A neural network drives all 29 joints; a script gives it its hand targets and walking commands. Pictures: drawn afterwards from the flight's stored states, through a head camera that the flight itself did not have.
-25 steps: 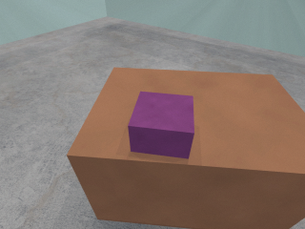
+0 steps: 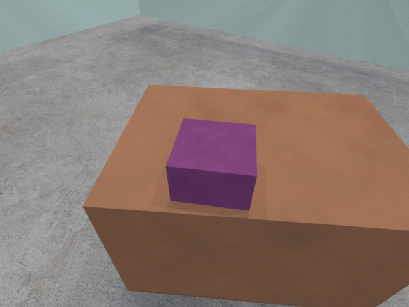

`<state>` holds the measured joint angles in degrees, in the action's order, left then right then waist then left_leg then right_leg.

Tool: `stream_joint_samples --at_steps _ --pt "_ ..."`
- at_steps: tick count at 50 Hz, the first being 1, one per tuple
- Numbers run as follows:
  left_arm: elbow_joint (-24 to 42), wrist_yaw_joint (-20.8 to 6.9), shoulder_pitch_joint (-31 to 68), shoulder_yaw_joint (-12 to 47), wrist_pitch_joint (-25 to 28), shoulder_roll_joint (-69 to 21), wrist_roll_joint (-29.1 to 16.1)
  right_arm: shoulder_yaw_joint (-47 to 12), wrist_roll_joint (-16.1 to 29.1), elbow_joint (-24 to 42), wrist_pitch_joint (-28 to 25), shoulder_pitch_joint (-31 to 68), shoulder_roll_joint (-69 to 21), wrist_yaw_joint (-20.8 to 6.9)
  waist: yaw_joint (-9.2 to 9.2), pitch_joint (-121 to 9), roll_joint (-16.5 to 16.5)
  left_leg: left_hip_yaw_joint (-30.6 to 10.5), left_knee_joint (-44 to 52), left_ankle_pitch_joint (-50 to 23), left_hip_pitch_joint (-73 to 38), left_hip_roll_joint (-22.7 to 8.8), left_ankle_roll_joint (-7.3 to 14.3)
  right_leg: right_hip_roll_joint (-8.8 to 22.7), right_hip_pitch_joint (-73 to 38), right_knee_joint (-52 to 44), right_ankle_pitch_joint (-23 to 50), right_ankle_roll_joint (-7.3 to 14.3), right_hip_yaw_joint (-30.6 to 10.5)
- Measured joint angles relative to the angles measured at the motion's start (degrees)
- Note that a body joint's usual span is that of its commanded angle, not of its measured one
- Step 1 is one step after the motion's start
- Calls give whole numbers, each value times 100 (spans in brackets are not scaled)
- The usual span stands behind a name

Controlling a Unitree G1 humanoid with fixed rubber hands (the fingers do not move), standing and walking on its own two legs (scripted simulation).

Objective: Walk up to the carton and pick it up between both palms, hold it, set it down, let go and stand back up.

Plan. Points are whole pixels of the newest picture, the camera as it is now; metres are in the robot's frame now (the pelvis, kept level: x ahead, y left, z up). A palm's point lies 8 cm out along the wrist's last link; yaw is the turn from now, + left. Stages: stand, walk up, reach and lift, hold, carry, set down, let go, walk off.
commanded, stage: stand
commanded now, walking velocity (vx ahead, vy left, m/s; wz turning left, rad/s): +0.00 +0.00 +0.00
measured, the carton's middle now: (214, 161) +0.56 -0.03 -0.04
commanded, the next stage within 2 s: none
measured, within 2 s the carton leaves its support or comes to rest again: neither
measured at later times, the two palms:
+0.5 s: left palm out of the picture +0.08 +0.24 -0.11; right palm out of the picture +0.08 -0.26 -0.11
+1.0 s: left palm out of the picture +0.08 +0.24 -0.11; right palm out of the picture +0.07 -0.26 -0.12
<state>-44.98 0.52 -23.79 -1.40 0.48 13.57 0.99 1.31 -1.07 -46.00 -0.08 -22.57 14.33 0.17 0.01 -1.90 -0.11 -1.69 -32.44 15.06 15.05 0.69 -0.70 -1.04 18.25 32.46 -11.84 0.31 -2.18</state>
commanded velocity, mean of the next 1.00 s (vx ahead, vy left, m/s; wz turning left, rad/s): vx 0.00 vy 0.00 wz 0.00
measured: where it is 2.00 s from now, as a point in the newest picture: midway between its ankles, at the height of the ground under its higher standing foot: outside the picture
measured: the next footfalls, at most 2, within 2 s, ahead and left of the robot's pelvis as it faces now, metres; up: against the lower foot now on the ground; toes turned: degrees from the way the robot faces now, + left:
none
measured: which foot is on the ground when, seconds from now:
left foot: down 0.00-1.00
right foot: down 0.00-1.00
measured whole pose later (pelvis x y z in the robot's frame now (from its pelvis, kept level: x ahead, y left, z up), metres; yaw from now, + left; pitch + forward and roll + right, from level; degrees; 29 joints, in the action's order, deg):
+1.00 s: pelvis +0.04 -0.01 +0.01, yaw +1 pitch -2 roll +0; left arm -48.5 1.6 -18.9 -0.6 0.2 13.2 0.2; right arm 0.6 -0.4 -50.1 0.1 -19.6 13.4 1.4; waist 0.2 0.6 -0.2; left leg -3.5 -28.7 16.3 10.5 -0.5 -1.6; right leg -2.2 13.1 28.2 -13.0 1.3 -1.2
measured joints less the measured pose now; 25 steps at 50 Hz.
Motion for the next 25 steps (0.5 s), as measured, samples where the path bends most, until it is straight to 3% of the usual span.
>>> stream_joint_samples --at_steps 25 --pt "-35 81 397 109 3 -41 -68 -79 66 -130 7 338 -61 77 -2 168 -16 -140 210 145 -372 -100 -86 -102 -401 -230 -148 98 90"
